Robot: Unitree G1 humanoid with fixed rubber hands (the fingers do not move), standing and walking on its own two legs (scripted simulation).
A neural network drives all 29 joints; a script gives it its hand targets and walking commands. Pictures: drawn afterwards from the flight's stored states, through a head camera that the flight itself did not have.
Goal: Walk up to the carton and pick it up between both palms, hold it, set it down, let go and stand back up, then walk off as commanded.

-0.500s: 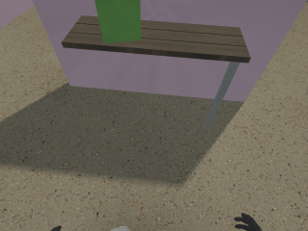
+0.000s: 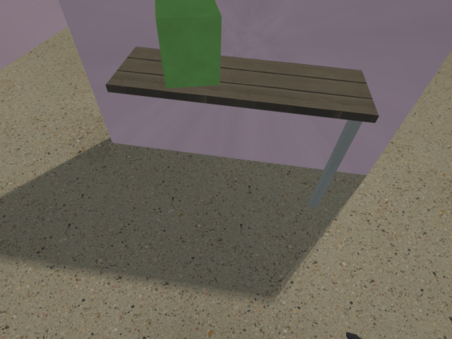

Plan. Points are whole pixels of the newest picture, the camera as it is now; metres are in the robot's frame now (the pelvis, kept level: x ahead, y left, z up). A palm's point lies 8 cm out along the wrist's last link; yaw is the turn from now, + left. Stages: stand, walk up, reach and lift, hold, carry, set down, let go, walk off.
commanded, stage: stand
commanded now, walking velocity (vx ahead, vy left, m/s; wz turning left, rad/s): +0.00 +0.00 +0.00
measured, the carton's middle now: (188, 42) +1.10 +0.16 +0.00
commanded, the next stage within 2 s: none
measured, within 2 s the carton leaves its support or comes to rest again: neither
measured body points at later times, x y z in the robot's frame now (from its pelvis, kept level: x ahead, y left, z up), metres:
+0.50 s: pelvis -0.02 +0.01 +0.00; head -0.01 +0.02 +0.45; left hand -0.01 +0.25 -0.16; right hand +0.04 -0.24 -0.15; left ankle +0.02 +0.10 -0.74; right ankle -0.08 -0.12 -0.74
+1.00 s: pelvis -0.03 +0.01 +0.00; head -0.02 +0.01 +0.45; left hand -0.06 +0.25 -0.16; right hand +0.01 -0.23 -0.16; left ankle +0.02 +0.10 -0.74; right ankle -0.08 -0.12 -0.74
